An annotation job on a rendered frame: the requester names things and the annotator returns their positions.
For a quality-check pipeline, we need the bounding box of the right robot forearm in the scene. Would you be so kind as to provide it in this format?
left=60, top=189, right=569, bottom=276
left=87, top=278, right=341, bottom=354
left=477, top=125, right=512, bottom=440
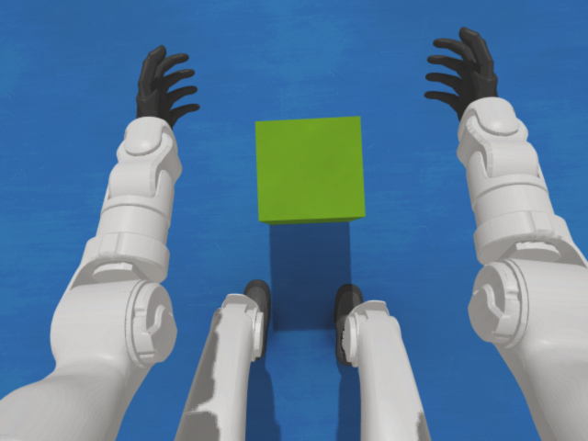
left=457, top=97, right=588, bottom=269

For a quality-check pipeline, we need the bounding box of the right robot upper arm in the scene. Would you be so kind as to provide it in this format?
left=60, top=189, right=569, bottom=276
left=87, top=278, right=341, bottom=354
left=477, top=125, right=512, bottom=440
left=468, top=258, right=588, bottom=441

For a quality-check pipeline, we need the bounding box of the carton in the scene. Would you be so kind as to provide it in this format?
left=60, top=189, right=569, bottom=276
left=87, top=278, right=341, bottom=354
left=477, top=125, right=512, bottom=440
left=255, top=116, right=366, bottom=225

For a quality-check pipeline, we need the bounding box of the robot right hand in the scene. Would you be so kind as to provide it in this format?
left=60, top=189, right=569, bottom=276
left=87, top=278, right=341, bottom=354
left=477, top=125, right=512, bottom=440
left=424, top=27, right=498, bottom=122

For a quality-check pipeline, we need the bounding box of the robot left foot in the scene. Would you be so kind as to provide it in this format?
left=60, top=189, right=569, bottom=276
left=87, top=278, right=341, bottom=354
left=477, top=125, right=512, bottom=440
left=243, top=279, right=271, bottom=361

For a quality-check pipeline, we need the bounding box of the left robot forearm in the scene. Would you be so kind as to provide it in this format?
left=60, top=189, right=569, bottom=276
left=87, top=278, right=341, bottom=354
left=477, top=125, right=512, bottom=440
left=51, top=117, right=182, bottom=361

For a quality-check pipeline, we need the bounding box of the robot left shin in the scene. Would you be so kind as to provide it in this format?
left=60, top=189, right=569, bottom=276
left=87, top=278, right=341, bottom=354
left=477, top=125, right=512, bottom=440
left=210, top=294, right=261, bottom=327

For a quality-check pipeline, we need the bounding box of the robot left hand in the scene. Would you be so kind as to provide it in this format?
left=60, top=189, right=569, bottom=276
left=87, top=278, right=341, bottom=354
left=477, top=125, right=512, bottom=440
left=136, top=45, right=200, bottom=130

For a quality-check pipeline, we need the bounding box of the left robot upper arm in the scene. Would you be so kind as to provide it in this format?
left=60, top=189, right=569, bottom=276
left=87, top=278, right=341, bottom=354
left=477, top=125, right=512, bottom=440
left=0, top=279, right=177, bottom=441

